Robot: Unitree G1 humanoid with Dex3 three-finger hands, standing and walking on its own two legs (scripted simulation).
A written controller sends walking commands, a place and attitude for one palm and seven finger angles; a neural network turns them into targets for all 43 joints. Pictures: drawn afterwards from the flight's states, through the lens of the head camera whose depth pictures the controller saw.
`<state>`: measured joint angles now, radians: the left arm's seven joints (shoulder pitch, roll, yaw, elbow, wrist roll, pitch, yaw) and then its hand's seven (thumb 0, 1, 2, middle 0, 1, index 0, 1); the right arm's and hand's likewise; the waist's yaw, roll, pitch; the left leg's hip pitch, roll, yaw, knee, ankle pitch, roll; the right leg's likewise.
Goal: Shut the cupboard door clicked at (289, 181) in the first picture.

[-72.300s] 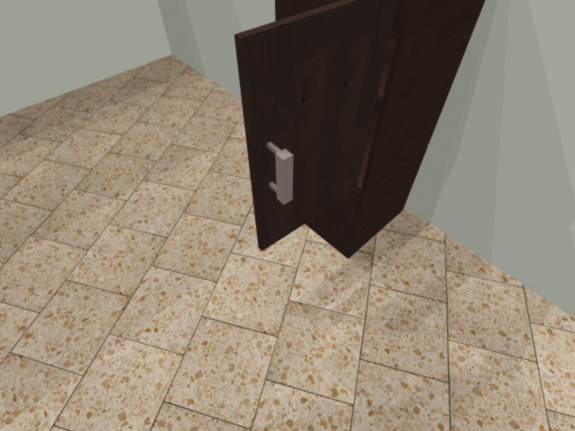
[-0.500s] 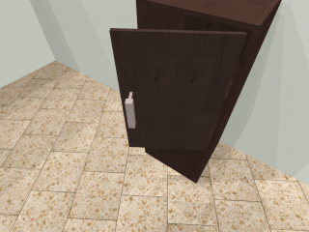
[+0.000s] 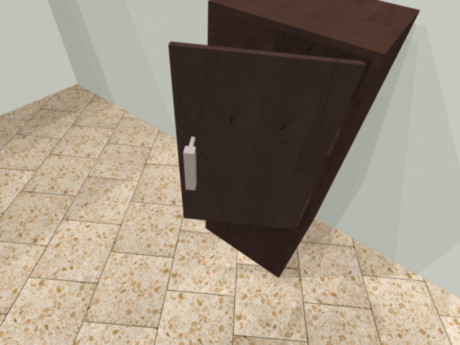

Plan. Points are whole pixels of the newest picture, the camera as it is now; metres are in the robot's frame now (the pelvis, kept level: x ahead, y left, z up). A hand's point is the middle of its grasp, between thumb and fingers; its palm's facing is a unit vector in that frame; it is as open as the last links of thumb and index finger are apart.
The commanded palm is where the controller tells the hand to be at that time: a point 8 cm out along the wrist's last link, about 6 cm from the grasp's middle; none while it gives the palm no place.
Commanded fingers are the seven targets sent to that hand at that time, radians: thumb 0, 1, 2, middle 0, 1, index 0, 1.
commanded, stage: shuffle to correct the standing spot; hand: left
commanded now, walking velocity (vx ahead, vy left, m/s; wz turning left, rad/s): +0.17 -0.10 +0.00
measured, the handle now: (191, 163) +0.55 +0.14 -0.04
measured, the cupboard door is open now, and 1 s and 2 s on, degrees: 31 31 31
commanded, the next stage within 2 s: come to a stop and stand still in 0.42 s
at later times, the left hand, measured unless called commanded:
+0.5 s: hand out of the picture +0.03 +0.12 -0.18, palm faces +0.07 -0.99 -0.14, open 7.3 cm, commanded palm none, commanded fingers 0.00 0.90 0.90 -0.20 -0.30 -0.20 -0.30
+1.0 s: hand out of the picture +0.16 +0.16 -0.17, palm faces +0.00 -0.98 -0.21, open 7.3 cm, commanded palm none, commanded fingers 0.00 0.90 0.90 -0.20 -0.30 -0.20 -0.30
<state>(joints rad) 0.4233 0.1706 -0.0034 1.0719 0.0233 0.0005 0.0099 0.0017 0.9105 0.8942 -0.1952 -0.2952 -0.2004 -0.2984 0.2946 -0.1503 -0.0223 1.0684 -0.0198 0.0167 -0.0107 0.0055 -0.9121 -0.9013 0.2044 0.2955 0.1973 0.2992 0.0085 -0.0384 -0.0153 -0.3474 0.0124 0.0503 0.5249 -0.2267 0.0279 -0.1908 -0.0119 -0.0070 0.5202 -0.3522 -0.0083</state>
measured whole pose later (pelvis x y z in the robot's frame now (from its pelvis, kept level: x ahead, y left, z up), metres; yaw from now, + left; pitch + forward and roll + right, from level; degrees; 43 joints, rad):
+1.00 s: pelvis +0.09 -0.03 +0.00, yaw -3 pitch +0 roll -2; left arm 0.19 0.19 0.05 0.95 0.03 0.05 0.03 0.00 0.92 0.89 -0.19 -0.29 -0.20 -0.30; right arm 0.14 -0.15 -0.05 0.97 -0.02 0.01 -0.03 -0.01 -0.93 -0.90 0.21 0.30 0.20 0.30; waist 0.01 -0.01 0.07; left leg -0.36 0.04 0.15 0.50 -0.14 0.08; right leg -0.37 -0.05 -0.02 0.85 -0.41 0.02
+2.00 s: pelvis -0.01 -0.02 +0.00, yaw +0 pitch -2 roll +0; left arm 0.33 0.14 -0.01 1.07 0.02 0.00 0.02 0.00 0.91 0.89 -0.20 -0.30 -0.20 -0.30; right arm 0.30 -0.15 -0.02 1.07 -0.01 0.00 -0.02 0.01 -0.93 -0.90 0.21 0.30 0.20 0.30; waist 0.00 -0.01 0.01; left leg -0.25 -0.05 0.06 0.44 -0.17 0.07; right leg -0.25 -0.03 0.00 0.46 -0.19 0.02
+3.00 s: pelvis +0.04 -0.04 +0.01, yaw +0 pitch -1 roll +0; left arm 0.28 0.16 -0.01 1.11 0.01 -0.02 0.03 0.00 0.91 0.89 -0.20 -0.30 -0.20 -0.30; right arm 0.26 -0.15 0.01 1.14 -0.01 -0.03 -0.03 0.01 -0.92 -0.90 0.20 0.30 0.20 0.30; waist 0.00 -0.01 0.03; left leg -0.16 -0.03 0.05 0.39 -0.22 0.04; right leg -0.16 -0.01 -0.01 0.41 -0.24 0.00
